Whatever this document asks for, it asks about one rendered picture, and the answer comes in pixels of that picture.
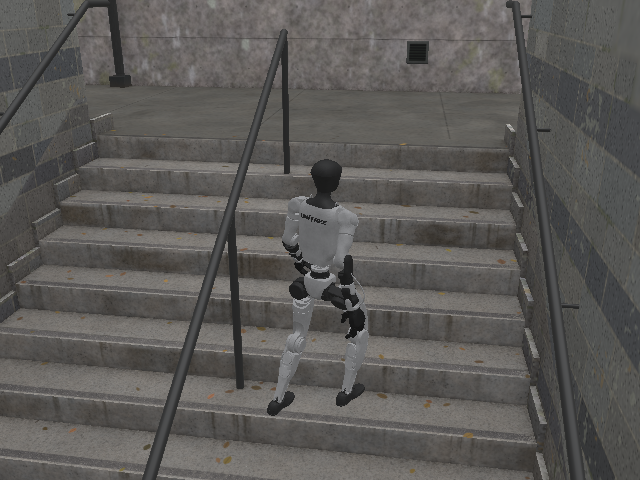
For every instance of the robot left upper arm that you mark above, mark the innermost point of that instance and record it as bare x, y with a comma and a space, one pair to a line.
292, 221

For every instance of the right robot foot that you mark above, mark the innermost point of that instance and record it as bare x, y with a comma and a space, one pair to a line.
343, 399

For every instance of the robot right upper arm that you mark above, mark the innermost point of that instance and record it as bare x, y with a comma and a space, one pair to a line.
348, 222

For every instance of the robot left hand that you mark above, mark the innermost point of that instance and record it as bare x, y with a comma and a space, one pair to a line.
299, 267

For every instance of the robot left shin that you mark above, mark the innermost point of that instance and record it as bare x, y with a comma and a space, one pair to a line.
288, 366

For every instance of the robot left forearm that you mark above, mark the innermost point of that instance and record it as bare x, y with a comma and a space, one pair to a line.
294, 251

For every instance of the robot right forearm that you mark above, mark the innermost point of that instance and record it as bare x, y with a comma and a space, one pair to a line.
347, 285

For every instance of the robot right hand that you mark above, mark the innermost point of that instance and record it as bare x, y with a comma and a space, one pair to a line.
356, 321

